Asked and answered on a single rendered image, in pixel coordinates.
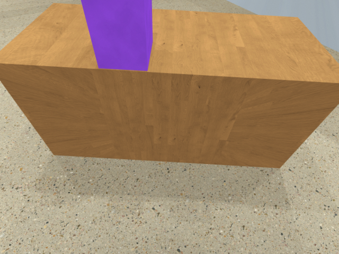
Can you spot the carton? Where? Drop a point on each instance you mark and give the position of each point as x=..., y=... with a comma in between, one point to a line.
x=121, y=32

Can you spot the pedestal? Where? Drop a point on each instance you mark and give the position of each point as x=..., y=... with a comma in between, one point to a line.
x=221, y=88

